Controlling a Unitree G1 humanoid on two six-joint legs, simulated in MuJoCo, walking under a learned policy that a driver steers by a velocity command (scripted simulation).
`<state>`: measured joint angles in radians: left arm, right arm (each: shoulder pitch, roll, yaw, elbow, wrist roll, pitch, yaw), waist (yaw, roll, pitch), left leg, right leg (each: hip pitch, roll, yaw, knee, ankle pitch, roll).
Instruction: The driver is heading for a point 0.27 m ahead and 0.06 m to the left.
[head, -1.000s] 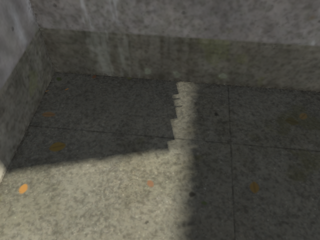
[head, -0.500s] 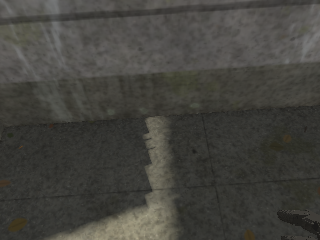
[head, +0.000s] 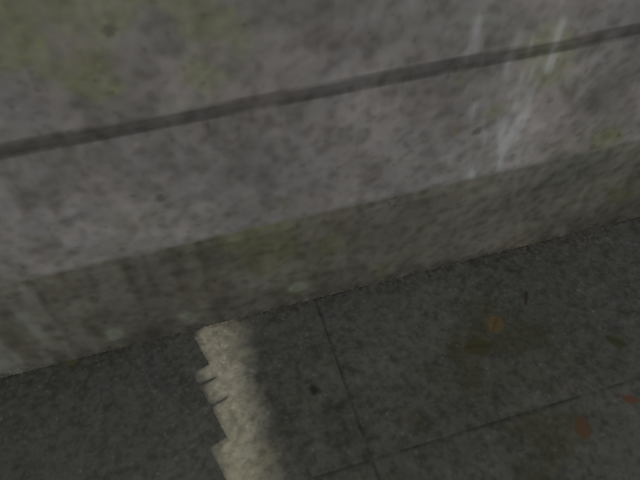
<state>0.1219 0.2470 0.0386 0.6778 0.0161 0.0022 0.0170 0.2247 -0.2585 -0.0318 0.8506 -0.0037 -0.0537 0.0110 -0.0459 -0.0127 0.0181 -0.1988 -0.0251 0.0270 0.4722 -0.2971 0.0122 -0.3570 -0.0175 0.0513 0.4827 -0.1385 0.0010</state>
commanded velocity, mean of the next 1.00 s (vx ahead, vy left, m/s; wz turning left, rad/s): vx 0.02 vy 0.00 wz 0.02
